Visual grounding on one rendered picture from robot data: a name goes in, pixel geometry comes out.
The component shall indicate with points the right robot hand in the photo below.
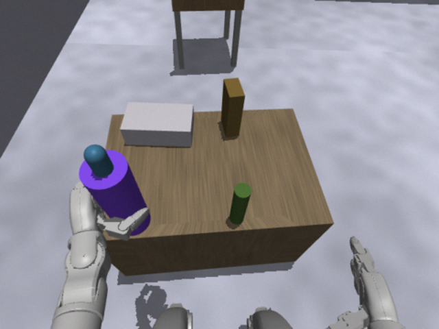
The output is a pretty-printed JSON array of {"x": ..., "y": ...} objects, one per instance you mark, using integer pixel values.
[{"x": 375, "y": 299}]

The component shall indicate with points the chair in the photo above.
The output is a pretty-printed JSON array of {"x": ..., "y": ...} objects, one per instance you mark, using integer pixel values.
[{"x": 209, "y": 5}]

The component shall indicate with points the left robot hand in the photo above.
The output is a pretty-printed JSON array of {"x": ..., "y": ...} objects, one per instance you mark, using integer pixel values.
[{"x": 86, "y": 214}]

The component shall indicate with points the left robot arm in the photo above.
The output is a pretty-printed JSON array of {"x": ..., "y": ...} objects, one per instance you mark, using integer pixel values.
[{"x": 82, "y": 300}]

